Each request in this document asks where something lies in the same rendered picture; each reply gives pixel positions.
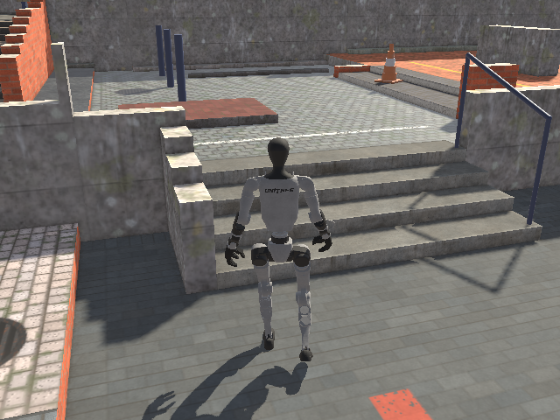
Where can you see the left robot forearm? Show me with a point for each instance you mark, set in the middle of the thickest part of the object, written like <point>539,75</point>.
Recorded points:
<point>236,234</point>

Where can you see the robot left thigh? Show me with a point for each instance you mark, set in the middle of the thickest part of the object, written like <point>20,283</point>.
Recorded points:
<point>260,260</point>

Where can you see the right robot foot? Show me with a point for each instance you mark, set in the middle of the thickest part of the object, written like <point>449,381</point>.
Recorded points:
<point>306,355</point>

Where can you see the right robot forearm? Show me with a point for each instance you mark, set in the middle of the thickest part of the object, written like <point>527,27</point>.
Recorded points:
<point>322,227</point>

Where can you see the robot left hand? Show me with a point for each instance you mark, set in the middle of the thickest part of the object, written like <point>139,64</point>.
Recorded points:
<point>230,253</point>

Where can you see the right robot upper arm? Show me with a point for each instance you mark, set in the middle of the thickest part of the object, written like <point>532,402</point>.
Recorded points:
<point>311,197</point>

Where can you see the left robot upper arm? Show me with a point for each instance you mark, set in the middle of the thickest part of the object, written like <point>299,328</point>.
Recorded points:
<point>247,197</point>

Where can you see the robot right hand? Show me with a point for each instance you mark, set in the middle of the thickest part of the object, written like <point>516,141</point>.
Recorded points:
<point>328,243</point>

